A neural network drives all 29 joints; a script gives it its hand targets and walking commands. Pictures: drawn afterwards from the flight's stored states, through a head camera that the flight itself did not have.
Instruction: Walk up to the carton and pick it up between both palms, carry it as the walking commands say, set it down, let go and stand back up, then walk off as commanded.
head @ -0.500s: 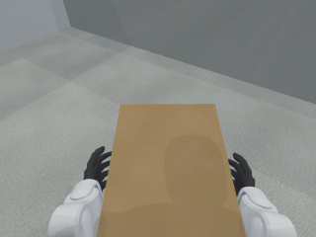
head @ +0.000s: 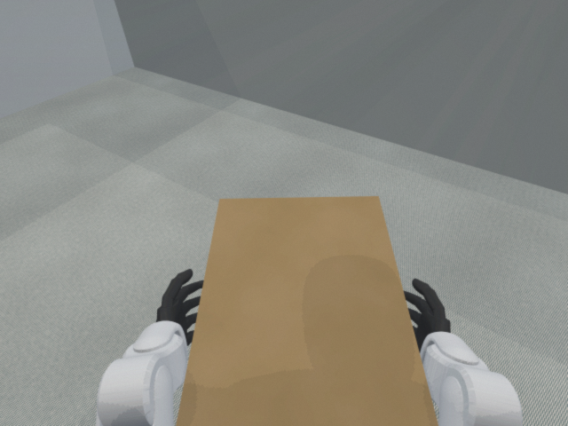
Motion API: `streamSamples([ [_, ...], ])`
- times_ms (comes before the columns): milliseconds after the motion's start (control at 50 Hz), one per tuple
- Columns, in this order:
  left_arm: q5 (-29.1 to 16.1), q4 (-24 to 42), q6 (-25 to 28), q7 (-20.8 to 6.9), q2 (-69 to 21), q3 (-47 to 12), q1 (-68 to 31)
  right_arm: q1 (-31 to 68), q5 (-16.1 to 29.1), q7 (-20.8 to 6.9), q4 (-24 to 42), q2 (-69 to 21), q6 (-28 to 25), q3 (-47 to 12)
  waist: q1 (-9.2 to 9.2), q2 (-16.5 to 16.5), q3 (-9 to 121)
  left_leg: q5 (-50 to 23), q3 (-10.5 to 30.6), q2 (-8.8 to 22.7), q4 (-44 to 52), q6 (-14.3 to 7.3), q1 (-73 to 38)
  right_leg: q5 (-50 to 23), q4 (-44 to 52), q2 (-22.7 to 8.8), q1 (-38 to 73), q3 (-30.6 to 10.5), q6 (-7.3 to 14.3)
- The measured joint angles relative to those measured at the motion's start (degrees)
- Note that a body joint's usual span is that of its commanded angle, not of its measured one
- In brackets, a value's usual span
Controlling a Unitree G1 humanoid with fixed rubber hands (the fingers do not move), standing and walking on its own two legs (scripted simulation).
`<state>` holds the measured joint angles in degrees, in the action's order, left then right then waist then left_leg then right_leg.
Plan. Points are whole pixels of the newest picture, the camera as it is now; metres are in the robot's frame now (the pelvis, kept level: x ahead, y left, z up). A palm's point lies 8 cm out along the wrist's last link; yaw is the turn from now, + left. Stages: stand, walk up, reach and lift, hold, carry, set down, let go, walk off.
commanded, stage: carry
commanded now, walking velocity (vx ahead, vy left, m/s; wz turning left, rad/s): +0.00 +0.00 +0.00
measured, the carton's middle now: (300, 333) +0.27 +0.00 +0.02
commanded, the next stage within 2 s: none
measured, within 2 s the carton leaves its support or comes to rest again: neither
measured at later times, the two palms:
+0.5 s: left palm (210, 344) +0.22 +0.11 +0.09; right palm (476, 355) +0.21 -0.21 +0.07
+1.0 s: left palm (252, 398) +0.16 +0.05 +0.09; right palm (558, 407) +0.15 -0.27 +0.09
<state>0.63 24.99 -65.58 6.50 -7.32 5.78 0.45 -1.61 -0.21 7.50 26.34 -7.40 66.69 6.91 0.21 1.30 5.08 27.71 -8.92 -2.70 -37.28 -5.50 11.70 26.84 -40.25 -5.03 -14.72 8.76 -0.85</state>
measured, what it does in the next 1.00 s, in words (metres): shifts its weight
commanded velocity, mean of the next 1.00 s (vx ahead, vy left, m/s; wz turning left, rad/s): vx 0.00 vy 0.00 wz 0.00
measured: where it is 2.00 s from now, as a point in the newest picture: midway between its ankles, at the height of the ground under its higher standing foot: outside the picture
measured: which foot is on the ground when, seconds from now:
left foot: down 0.00-1.00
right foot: down 0.00-1.00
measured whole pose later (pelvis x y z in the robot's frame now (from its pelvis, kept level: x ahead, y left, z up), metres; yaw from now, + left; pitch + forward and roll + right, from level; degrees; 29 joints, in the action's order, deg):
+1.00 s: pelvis -0.08 -0.11 +0.01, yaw +1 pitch +1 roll +1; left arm 2.2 18.9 -65.1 5.9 -7.2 6.8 -3.1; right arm 1.2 -0.9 7.3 20.2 -7.2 65.4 8.2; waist -0.3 -2.0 5.4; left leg 16.8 -5.1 4.3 -33.6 2.0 17.3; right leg 16.5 -31.9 2.3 -17.6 13.7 9.1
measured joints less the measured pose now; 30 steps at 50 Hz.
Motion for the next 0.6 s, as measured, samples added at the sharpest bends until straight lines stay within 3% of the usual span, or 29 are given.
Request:
streamSamples([
  [260,0.58,-2.10,1.54,-0.18,0.06,0.19,-1.50,1.36,0.07,-0.25,-2.35,0.10,-1.89,0.67,-0.48,-0.04,-0.94,-0.37,0.74,1.14,-1.28,1.71,1.90,0.08,-1.06,0.81,-1.61,0.99,1.44],
  [460,0.41,-0.34,1.69,-0.16,0.03,-0.10,-0.76,1.34,0.45,-0.13,-0.77,0.11,-1.51,0.56,-0.66,-0.49,-1.03,-1.82,1.61,2.57,-1.24,3.54,3.19,-0.96,-0.62,2.16,-2.51,2.09,3.77],
  [600,0.68,-3.04,1.08,-0.13,0.04,0.36,-0.93,1.01,-0.04,-0.15,-3.60,0.08,-1.54,0.50,-0.57,-1.95,0.19,-4.01,2.18,3.57,0.20,4.91,3.26,-2.74,1.14,3.30,-2.35,2.82,5.39],
])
